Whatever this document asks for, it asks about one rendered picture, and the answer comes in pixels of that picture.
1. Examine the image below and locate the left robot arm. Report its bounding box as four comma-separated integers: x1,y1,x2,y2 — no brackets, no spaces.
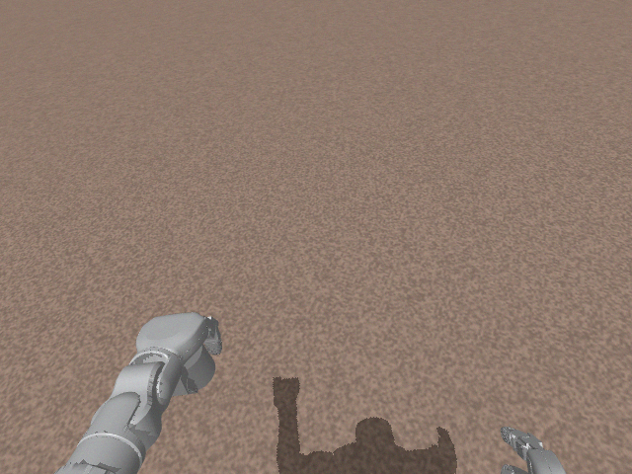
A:
54,348,182,474

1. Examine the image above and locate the tin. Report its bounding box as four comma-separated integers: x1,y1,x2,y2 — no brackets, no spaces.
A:
184,344,215,390

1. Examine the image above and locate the left robot hand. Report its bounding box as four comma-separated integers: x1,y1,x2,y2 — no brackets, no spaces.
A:
136,312,222,396

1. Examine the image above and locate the right robot hand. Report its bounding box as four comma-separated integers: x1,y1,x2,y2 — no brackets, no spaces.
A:
501,427,567,474

